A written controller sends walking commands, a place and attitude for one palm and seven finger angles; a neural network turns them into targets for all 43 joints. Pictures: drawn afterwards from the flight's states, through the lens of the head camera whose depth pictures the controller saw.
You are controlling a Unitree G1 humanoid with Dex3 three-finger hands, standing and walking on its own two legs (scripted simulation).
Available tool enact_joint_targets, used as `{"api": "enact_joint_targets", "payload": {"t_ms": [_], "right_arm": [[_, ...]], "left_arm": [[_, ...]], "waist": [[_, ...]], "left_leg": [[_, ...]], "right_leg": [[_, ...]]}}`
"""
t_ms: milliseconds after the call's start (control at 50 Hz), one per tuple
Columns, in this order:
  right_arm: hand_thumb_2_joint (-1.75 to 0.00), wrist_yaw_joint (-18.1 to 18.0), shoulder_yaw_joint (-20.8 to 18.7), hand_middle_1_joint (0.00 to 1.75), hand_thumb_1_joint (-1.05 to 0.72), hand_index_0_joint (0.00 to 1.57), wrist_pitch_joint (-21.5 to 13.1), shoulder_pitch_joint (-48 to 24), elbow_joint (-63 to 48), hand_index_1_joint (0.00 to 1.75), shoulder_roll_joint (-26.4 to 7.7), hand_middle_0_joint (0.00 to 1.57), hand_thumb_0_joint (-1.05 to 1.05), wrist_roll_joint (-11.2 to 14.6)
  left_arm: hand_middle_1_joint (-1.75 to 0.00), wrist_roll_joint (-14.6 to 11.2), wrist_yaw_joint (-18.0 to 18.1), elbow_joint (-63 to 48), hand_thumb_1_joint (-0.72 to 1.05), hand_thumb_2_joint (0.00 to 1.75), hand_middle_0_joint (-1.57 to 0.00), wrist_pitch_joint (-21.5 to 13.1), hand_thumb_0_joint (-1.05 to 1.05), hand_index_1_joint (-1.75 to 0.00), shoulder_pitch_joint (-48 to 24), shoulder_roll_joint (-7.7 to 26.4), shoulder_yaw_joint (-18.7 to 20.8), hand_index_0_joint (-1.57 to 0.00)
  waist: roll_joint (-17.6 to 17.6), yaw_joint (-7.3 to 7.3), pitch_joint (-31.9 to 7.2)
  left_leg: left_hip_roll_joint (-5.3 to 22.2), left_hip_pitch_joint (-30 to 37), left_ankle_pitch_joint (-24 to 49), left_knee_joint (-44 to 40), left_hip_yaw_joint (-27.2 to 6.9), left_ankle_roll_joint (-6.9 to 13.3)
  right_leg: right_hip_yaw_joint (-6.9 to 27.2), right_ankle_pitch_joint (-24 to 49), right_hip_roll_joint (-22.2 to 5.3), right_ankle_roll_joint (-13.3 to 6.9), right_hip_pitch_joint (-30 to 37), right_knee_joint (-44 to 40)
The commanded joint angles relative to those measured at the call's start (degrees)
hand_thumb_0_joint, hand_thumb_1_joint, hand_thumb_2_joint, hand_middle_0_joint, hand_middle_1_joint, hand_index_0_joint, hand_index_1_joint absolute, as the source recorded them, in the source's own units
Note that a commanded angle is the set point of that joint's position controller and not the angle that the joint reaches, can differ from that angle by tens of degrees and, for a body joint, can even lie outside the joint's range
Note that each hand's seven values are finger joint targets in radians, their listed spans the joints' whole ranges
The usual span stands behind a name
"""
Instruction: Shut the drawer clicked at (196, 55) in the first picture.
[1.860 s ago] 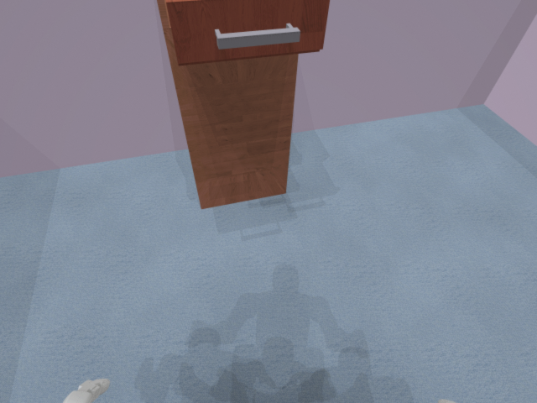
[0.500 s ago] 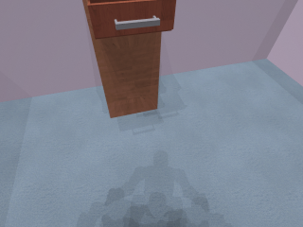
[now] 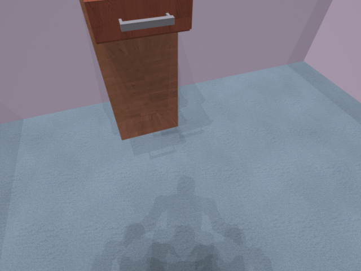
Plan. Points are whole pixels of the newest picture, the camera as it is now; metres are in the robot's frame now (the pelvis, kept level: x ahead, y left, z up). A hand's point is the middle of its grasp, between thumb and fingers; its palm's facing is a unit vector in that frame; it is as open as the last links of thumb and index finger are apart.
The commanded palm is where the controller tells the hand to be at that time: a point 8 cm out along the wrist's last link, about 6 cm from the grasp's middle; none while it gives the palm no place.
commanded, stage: walk to a spot facing it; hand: left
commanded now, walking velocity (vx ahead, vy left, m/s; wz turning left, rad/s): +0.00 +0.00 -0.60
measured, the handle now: (146, 20) +0.89 +0.19 +0.15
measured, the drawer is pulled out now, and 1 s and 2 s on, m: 0.25 0.25 0.25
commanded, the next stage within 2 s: none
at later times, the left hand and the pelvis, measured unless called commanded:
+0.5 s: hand out of the picture +0.04 +0.16 -0.15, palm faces -0.16 -0.96 -0.22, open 7.3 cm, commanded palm none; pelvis +0.02 -0.03 +0.01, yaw -15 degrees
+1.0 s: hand (125, 199) +0.34 +0.20 -0.17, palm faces -0.46 -0.87 -0.19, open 7.4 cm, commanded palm none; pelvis +0.20 +0.04 +0.01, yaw -33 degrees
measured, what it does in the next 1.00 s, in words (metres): walks ahead, turning right: left foot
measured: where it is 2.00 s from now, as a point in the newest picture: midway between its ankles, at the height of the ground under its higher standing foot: (198, 226)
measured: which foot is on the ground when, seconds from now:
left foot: down 0.00-0.18, up 0.20-0.76, down 0.78-1.00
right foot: down 0.00-0.78, up 0.80-1.00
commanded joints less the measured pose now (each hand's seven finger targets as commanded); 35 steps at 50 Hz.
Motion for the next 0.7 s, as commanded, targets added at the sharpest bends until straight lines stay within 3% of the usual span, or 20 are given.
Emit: {"api": "enact_joint_targets", "payload": {"t_ms": [0, 40, 60, 80, 100, 120, 140, 160, 180, 200, 220, 240, 260, 300, 400, 520, 600, 660, 680], "right_arm": [[-0.9, -0.54, -3.03, 0.3, -0.9, 0.2, 0.21, 2.33, -4.68, 0.3, -9.8, 0.2, 0.0, 0.08], [-0.9, -0.34, -3.71, 0.3, -0.9, 0.2, 0.0, 1.52, -5.88, 0.3, -10.07, 0.2, 0.0, 0.04], [-0.9, -0.24, -3.9, 0.3, -0.9, 0.2, -0.17, 0.99, -6.55, 0.3, -9.94, 0.2, 0.0, -0.01], [-0.9, -0.21, -4.09, 0.3, -0.9, 0.2, -0.21, -0.25, -7.32, 0.3, -9.66, 0.2, 0.0, -0.1], [-0.9, -0.16, -4.29, 0.3, -0.9, 0.2, -0.13, -1.91, -8.19, 0.3, -9.46, 0.2, 0.0, -0.21], [-0.9, 0.03, -4.24, 0.3, -0.9, 0.2, 0.05, -2.82, -8.53, 0.3, -9.41, 0.2, 0.0, -0.19], [-0.9, 0.43, -3.93, 0.3, -0.9, 0.2, 0.68, -3.05, -9.02, 0.3, -7.21, 0.2, 0.0, 0.04], [-0.9, 0.85, -2.77, 0.3, -0.9, 0.2, 0.96, -1.51, -11.21, 0.3, -1.61, 0.2, 0.0, 0.14], [-0.9, 0.87, -3.03, 0.3, -0.9, 0.2, 1.09, -3.28, -12.26, 0.3, -4.21, 0.2, 0.0, -0.16], [-0.9, 1.26, -3.53, 0.3, -0.9, 0.2, 1.01, -2.57, -11.31, 0.3, -5.32, 0.2, 0.0, -0.02], [-0.9, 1.5, -3.69, 0.3, -0.9, 0.2, 0.53, -2.59, -10.47, 0.3, -5.33, 0.2, 0.0, -0.05], [-0.9, 1.73, -3.84, 0.3, -0.9, 0.2, 0.19, -1.52, -9.83, 0.3, -5.22, 0.2, 0.0, -0.3], [-0.9, 1.92, -3.87, 0.3, -0.9, 0.2, 0.06, 0.06, -9.14, 0.3, -4.59, 0.2, 0.0, -0.52], [-0.9, 2.12, -3.9, 0.3, -0.9, 0.2, -0.17, 1.7, -8.26, 0.3, -3.3, 0.2, 0.0, -0.66], [-0.9, 2.01, -3.7, 0.3, -0.9, 0.2, -1.02, 0.61, -9.34, 0.3, -1.77, 0.2, 0.0, -0.8], [-0.9, 2.0, -3.34, 0.3, -0.9, 0.2, -1.95, -3.27, -11.95, 0.3, -0.86, 0.2, 0.0, -0.53], [-0.9, 2.11, -3.18, 0.3, -0.9, 0.2, -2.48, -4.84, -13.51, 0.3, -0.29, 0.2, 0.0, -0.12], [-0.9, 2.07, -3.27, 0.3, -0.9, 0.2, -3.08, -3.11, -13.99, 0.3, -0.12, 0.2, 0.0, 0.42], [-0.9, 1.89, -3.32, 0.3, -0.9, 0.2, -3.36, -1.3, -13.55, 0.3, -0.27, 0.2, 0.0, 0.55]], "left_arm": [[-0.3, 0.29, -0.22, -5.94, 0.9, 0.9, -0.2, 0.05, 0.0, -0.3, 0.99, 6.71, 2.4, -0.2], [-0.3, 0.32, -0.55, -7.1, 0.9, 0.9, -0.2, 0.42, 0.0, -0.3, 2.11, 5.04, 2.67, -0.2], [-0.3, 0.35, -0.69, -7.62, 0.9, 0.9, -0.2, 0.64, 0.0, -0.3, 2.48, 4.33, 2.93, -0.2], [-0.3, 0.32, -0.84, -7.86, 0.9, 0.9, -0.2, 0.68, 0.0, -0.3, 3.71, 3.94, 3.25, -0.2], [-0.3, 0.29, -0.99, -7.81, 0.9, 0.9, -0.2, 0.55, 0.0, -0.3, 6.19, 3.71, 3.54, -0.2], [-0.3, 0.57, -1.27, -6.99, 0.9, 0.9, -0.2, 0.15, 0.0, -0.3, 10.01, 3.98, 3.89, -0.2], [-0.3, 1.09, -1.29, -6.13, 0.9, 0.9, -0.2, -0.5, 0.0, -0.3, 13.59, 6.43, 4.63, -0.2], [-0.3, 1.57, -0.46, -6.57, 0.9, 0.9, -0.2, -1.4, 0.0, -0.3, 14.63, 12.66, 5.67, -0.2], [-0.3, 0.44, 0.32, -7.4, 0.9, 0.9, -0.2, -1.16, 0.0, -0.3, 14.97, 12.19, 5.58, -0.2], [-0.3, 0.24, 0.4, -8.3, 0.9, 0.9, -0.2, -1.51, 0.0, -0.3, 10.96, 10.25, 5.61, -0.2], [-0.3, 0.17, 0.45, -8.73, 0.9, 0.9, -0.2, -1.9, 0.0, -0.3, 9.03, 8.29, 5.31, -0.2], [-0.3, 0.07, 0.27, -9.09, 0.9, 0.9, -0.2, -2.52, 0.0, -0.3, 7.58, 6.75, 4.77, -0.2], [-0.3, -0.07, 0.06, -9.13, 0.9, 0.9, -0.2, -3.26, 0.0, -0.3, 7.8, 5.74, 4.58, -0.2], [-0.3, -0.22, -0.24, -7.97, 0.9, 0.9, -0.2, -4.17, 0.0, -0.3, 10.52, 5.21, 4.58, -0.2], [-0.3, 0.19, -0.29, -5.96, 0.9, 0.9, -0.2, -5.23, 0.0, -0.3, 15.36, 3.23, 4.68, -0.2], [-0.3, 0.71, -0.05, -4.82, 0.9, 0.9, -0.2, -5.52, 0.0, -0.3, 18.37, 2.49, 4.65, -0.2], [-0.3, 0.85, 0.19, -5.21, 0.9, 0.9, -0.2, -5.27, 0.0, -0.3, 17.57, 3.31, 4.79, -0.2], [-0.3, 0.97, 0.3, -6.34, 0.9, 0.9, -0.2, -4.9, 0.0, -0.3, 14.54, 4.55, 5.24, -0.2], [-0.3, 0.89, 0.29, -6.72, 0.9, 0.9, -0.2, -4.85, 0.0, -0.3, 13.09, 4.66, 5.32, -0.2]], "waist": [[5.46, -1.07, -3.06], [10.25, -0.39, -2.87], [11.83, -0.16, -2.51], [11.73, 0.7, -2.44], [10.79, 2.2, -2.69], [7.12, 4.04, -4.46], [-4.75, 6.1, -4.07], [-24.52, 5.3, -1.67], [-18.18, 5.63, -0.53], [-15.43, 3.42, 1.88], [-11.1, 2.53, 2.65], [-6.39, 1.24, 2.37], [-4.54, 0.57, 0.65], [-2.69, 0.61, -2.39], [-4.83, 1.45, -2.68], [-6.47, 3.05, -1.43], [-7.3, 3.42, 0.1], [-8.38, 2.21, 0.53], [-8.69, 1.05, 0.25]], "left_leg": [[11.66, 3.33, 10.17, -2.49, -6.27, 3.85], [17.07, 1.74, 14.0, -4.71, -8.6, 7.64], [19.12, 0.36, 16.5, -5.23, -8.61, 9.43], [19.86, -1.68, 17.93, -3.88, -7.19, 9.68], [19.19, -3.75, 17.44, -0.27, -4.86, 8.45], [16.72, -6.67, 9.43, 5.74, -1.96, 5.86], [9.53, -13.06, -5.49, 19.22, 3.27, 1.42], [-0.71, -28.98, -23.27, 37.32, 3.54, -2.43], [0.42, -28.45, -19.98, 40.5, -5.78, -1.46], [2.29, -28.19, -12.67, 41.08, -7.27, -0.77], [3.06, -27.61, -8.96, 41.79, -6.64, -0.84], [3.55, -26.16, -4.82, 41.36, -6.99, -1.2], [3.54, -25.58, -1.84, 40.5, -6.77, -1.57], [3.11, -25.65, 1.18, 39.62, -6.01, -2.18], [3.32, -30.47, 2.15, 36.7, -6.19, -3.23], [2.96, -30.81, -0.42, 28.42, -5.66, -3.4], [1.32, -25.54, -1.97, 20.87, -5.17, -2.73], [-0.17, -15.97, -3.64, 13.49, -5.08, -1.72], [-1.01, -11.28, -2.81, 9.71, -4.69, -1.53]], "right_leg": [[1.44, 12.18, -3.09, -0.18, -8.16, 7.58], [-2.54, -6.27, -1.32, 0.8, -10.03, 17.61], [-4.15, -12.81, -2.0, 1.26, -9.79, 21.26], [-3.77, -14.06, -3.61, 1.02, -7.83, 21.15], [-3.76, -11.92, -4.56, 0.73, -4.51, 17.64], [-4.3, -7.29, -4.12, 0.48, 0.83, 10.81], [3.22, -4.06, -7.1, -0.79, 5.0, -2.25], [31.0, -6.7, -20.65, -5.55, 6.54, -15.66], [33.73, -14.33, -21.55, -7.39, 2.82, -20.53], [30.9, -24.9, -18.37, -6.3, -0.34, -22.38], [30.43, -25.32, -16.81, -5.9, -1.31, -21.52], [26.59, -21.69, -15.19, -6.4, -1.75, -19.89], [23.41, -18.0, -13.71, -6.57, -0.15, -19.16], [19.78, -13.47, -11.61, -6.86, 3.65, -17.97], [20.1, -8.67, -11.21, -8.77, 9.09, -17.54], [22.81, -4.9, -11.6, -11.11, 10.57, -16.65], [23.67, -2.4, -11.43, -11.46, 7.11, -15.97], [23.46, -1.08, -10.88, -10.83, 1.29, -13.72], [22.8, 0.83, -9.63, -10.03, -0.71, -11.91]]}}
